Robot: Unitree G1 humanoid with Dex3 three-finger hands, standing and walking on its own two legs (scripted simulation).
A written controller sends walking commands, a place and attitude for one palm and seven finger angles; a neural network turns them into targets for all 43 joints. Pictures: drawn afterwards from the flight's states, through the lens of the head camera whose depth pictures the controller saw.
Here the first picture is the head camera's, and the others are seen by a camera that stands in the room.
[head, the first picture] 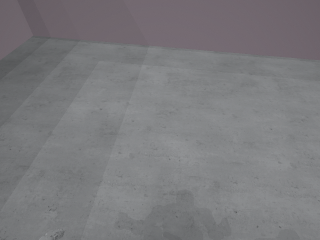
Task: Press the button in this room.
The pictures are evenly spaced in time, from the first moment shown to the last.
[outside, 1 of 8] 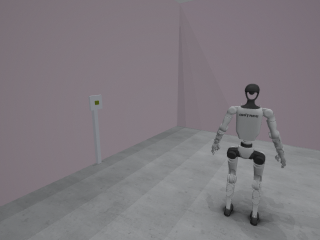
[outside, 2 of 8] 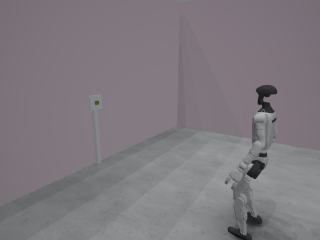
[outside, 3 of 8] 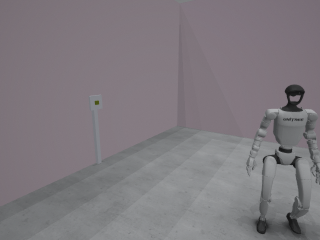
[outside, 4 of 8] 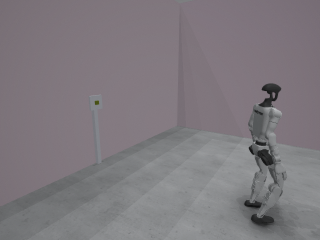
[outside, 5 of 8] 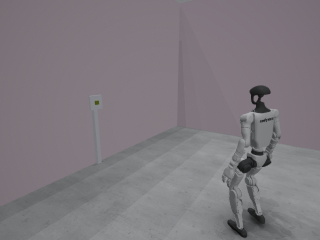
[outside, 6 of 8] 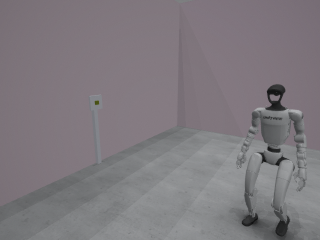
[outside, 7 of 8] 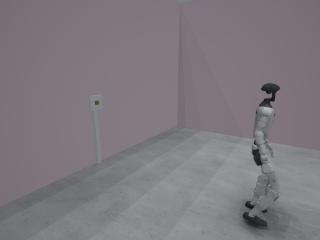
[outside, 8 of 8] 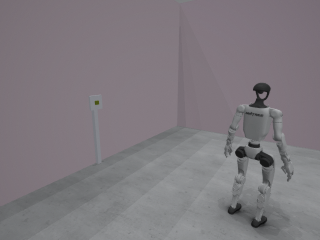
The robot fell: no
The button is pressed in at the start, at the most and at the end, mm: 0 0 0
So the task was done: no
